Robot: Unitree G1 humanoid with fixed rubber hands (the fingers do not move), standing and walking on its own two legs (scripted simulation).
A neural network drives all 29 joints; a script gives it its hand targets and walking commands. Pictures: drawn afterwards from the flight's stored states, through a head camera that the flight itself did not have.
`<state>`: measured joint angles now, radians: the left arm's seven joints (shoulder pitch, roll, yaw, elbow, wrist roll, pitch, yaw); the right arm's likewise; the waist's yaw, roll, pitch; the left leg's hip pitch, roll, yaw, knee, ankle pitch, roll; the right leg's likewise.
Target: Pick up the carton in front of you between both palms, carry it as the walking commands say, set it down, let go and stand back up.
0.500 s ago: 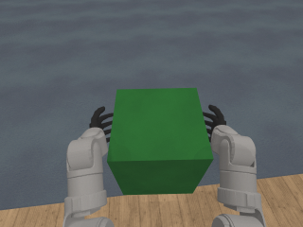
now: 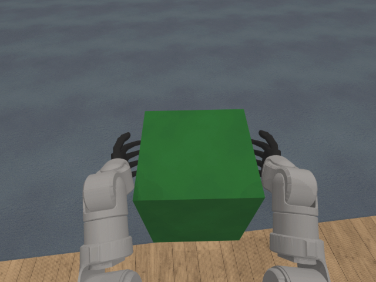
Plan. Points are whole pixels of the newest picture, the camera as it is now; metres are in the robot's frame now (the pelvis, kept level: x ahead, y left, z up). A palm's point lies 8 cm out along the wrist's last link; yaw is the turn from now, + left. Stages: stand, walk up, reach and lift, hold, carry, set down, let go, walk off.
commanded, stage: carry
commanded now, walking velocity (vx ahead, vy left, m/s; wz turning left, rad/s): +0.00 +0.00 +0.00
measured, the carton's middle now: (195, 180) +0.33 +0.00 +0.04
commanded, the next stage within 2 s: none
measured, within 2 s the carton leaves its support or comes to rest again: neither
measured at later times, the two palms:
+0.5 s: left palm (121, 167) +0.32 +0.15 +0.11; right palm (269, 165) +0.32 -0.15 +0.11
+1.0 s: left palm (149, 133) +0.43 +0.11 +0.09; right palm (271, 127) +0.45 -0.19 +0.09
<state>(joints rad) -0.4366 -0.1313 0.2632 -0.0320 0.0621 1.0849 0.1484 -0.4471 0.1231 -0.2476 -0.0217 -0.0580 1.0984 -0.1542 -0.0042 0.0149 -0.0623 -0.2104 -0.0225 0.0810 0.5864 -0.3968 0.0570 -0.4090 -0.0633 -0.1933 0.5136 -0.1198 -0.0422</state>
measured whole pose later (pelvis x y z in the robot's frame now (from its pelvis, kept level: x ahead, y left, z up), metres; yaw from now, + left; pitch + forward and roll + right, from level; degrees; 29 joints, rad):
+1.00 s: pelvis +0.12 -0.05 +0.00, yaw +0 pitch +4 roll +1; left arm -0.38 -0.14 0.25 -0.06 0.05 1.05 0.15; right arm -0.43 0.13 -0.25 -0.03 -0.04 1.08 -0.16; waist 0.03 0.01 -0.07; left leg -0.59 0.03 0.03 1.21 -0.38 0.04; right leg -0.34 0.03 -0.12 0.55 -0.29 -0.09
